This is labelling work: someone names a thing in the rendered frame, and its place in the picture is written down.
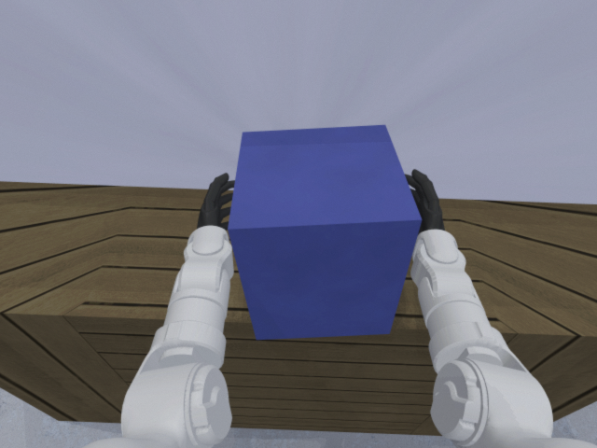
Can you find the robot left hand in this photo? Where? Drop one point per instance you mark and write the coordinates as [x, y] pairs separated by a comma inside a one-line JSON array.
[[211, 213]]

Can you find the robot right hand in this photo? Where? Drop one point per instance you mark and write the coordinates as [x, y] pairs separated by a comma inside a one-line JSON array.
[[426, 200]]

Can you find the left robot upper arm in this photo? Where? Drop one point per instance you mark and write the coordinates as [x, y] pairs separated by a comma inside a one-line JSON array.
[[184, 406]]

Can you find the carton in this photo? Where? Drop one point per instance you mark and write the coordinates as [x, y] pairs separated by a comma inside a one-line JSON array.
[[322, 225]]

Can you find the pedestal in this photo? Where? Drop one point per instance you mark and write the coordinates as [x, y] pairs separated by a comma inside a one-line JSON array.
[[87, 273]]

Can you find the left robot forearm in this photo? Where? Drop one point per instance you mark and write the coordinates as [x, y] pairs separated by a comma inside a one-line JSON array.
[[194, 324]]

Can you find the right robot upper arm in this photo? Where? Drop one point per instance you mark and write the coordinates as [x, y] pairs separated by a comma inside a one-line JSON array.
[[482, 405]]

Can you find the right robot forearm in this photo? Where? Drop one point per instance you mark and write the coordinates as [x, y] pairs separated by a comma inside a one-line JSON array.
[[452, 312]]

